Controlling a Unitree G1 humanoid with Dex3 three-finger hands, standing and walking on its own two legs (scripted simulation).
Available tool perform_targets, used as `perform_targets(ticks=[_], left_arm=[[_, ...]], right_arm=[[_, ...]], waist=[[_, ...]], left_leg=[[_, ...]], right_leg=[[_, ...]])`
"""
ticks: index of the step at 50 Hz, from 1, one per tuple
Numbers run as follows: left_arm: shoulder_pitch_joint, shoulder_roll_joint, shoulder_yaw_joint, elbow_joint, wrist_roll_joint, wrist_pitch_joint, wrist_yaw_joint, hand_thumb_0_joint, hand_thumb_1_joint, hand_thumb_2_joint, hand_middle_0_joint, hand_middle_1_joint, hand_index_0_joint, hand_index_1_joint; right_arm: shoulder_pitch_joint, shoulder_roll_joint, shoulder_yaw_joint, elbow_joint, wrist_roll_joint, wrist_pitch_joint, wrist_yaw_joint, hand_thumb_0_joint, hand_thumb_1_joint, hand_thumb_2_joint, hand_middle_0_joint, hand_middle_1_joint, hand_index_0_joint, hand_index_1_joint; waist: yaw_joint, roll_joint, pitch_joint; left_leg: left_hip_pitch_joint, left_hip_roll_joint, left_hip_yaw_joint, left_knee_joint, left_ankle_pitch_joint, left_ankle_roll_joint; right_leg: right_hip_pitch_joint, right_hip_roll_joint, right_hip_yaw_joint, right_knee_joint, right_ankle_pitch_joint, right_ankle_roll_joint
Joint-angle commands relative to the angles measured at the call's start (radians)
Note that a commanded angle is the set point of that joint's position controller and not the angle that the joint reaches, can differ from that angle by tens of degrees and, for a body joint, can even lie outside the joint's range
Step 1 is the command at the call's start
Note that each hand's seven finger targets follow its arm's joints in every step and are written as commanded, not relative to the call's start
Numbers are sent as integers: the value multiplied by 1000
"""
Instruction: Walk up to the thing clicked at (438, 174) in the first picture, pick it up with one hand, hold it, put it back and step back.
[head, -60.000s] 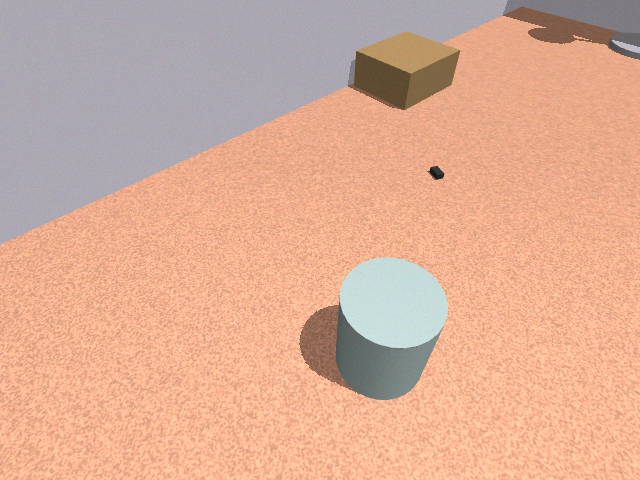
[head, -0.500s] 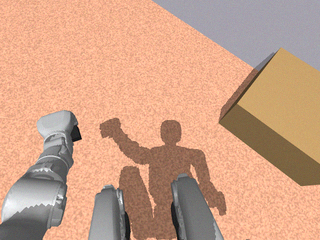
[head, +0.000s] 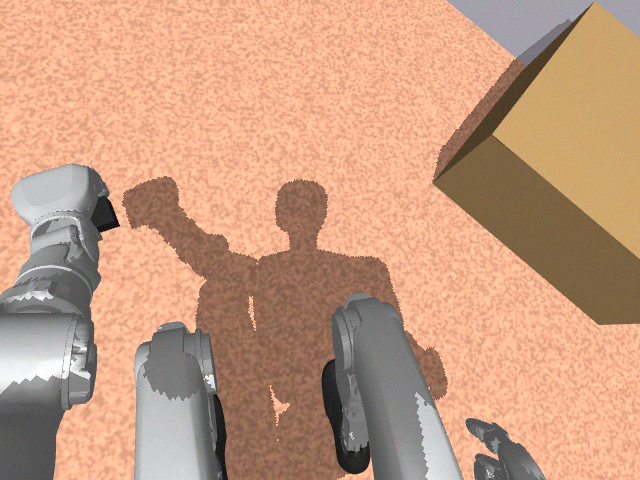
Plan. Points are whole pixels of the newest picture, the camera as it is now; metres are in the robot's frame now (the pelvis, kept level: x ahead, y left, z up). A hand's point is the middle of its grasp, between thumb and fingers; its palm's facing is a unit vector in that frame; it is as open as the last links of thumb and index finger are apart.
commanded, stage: crouch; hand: left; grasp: from above
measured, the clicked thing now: (86, 219) +0.48 +0.26 -0.20
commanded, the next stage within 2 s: lower in 0.66 s
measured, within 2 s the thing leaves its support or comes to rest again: rests again in 1.90 s
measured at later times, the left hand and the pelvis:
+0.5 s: hand (98, 229) +0.47 +0.26 -0.24, palm faces -0.42 -0.14 -0.90, open 6.8 cm; pelvis -0.01 +0.00 -0.07, yaw -2 degrees
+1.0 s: hand (104, 235) +0.48 +0.26 -0.29, palm faces -0.45 -0.14 -0.88, open 6.9 cm; pelvis -0.01 +0.00 -0.10, yaw -4 degrees
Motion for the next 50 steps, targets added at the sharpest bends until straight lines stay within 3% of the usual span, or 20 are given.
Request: perform_targets(ticks=[1,3,6,11,12,14,17,18,21,24,25,27,29,36,40,44,50], left_arm=[[-376,254,27,-125,1,-1,43,0,804,117,-1171,-133,-1204,-100],[-382,249,21,-98,7,-9,42,0,799,128,-1169,-134,-1199,-103],[-410,291,42,-96,15,-19,50,0,768,73,-1147,-114,-1181,-80],[-418,284,41,-36,23,-29,61,0,822,101,-1185,-143,-1220,-108],[-455,328,58,-65,27,-36,65,0,815,89,-1182,-129,-1215,-95],[-446,314,49,-27,23,-37,66,0,831,83,-1189,-140,-1226,-102],[-471,371,69,-29,31,-45,67,0,848,84,-1203,-134,-1238,-98],[-446,351,62,0,31,-44,67,0,848,92,-1206,-127,-1239,-93],[-481,375,66,-3,41,-54,70,0,863,102,-1204,-152,-1241,-114],[-470,395,74,23,46,-61,76,0,860,114,-1213,-133,-1243,-103],[-460,371,63,43,49,-60,74,0,863,108,-1213,-143,-1245,-110],[-487,412,76,13,50,-67,80,0,869,101,-1221,-137,-1251,-106],[-462,380,63,47,47,-63,84,0,856,129,-1216,-145,-1243,-117],[-468,413,74,34,49,-54,95,0,891,201,-1258,-167,-1273,-152],[-456,376,56,55,51,-51,88,0,825,177,-1232,-150,-1244,-138],[-462,391,48,77,53,-67,81,0,799,186,-1197,-185,-1214,-168],[-479,427,67,87,74,-95,101,0,847,163,-1221,-192,-1244,-169]], right_arm=[[223,-211,-60,-6,-4,-2,2,0,-880,-892,200,299,200,299],[231,-215,-54,-1,-6,-4,8,0,-879,-891,200,299,200,299],[234,-231,-50,2,-7,-6,12,0,-881,-892,200,299,200,299],[246,-231,-40,7,-21,-8,27,0,-882,-892,200,299,200,299],[250,-244,-39,8,-19,-8,29,0,-882,-893,200,299,200,299],[249,-237,-30,10,-25,-8,34,0,-884,-893,201,299,200,299],[256,-250,-23,18,-32,-9,39,0,-883,-893,201,300,200,300],[254,-247,-20,20,-33,-9,42,0,-882,-892,201,300,200,300],[262,-261,-11,25,-36,-14,46,0,-881,-892,201,300,200,300],[258,-268,-6,26,-39,-17,51,0,-881,-892,201,300,200,300],[264,-265,2,23,-43,-18,56,0,-882,-892,201,300,200,300],[258,-275,5,24,-43,-18,57,0,-882,-893,201,300,200,300],[259,-271,9,25,-44,-19,62,0,-882,-893,201,300,200,300],[265,-288,15,30,-43,-20,77,0,-888,-895,200,300,200,300],[268,-288,17,25,-46,-22,88,0,-892,-895,200,300,200,300],[269,-297,29,23,-48,-20,91,0,-890,-894,200,300,200,300],[269,-319,40,7,-57,-31,96,0,-890,-894,200,300,200,300]], waist=[[-19,234,-681],[-34,229,-657],[-22,249,-654],[-44,257,-649],[-39,263,-666],[-52,254,-638],[-48,253,-635],[-48,253,-629],[-64,256,-626],[-58,269,-598],[-75,260,-580],[-63,275,-604],[-68,273,-584],[-61,288,-602],[-78,302,-563],[-100,271,-534],[-106,320,-512]], left_leg=[[454,-13,83,-171,242,46],[421,-13,81,-148,242,46],[406,-16,78,-133,226,44],[385,-14,75,-89,219,41],[367,-16,77,-80,217,44],[342,-16,78,-64,195,45],[311,-19,85,-34,177,50],[304,-19,83,-32,169,47],[290,-19,74,-8,165,49],[271,-18,66,-1,149,47],[263,-18,67,10,155,48],[251,-19,68,17,155,49],[242,-19,69,24,151,48],[248,-13,64,59,216,48],[257,-13,52,56,205,42],[207,-16,51,86,200,50],[251,-16,35,88,192,40]], right_leg=[[350,28,-65,-185,270,-58],[331,28,-69,-161,271,-57],[282,27,-75,-130,248,-60],[262,34,-87,-87,243,-61],[256,33,-87,-80,240,-60],[246,36,-90,-72,220,-59],[245,38,-87,-62,204,-56],[241,39,-92,-52,195,-58],[212,41,-101,-32,190,-57],[185,44,-113,-11,175,-60],[189,44,-115,-6,183,-59],[191,49,-117,1,185,-59],[186,51,-120,4,185,-58],[192,56,-129,38,255,-56],[157,55,-141,58,242,-61],[175,56,-139,57,246,-53],[119,52,-160,87,230,-61]])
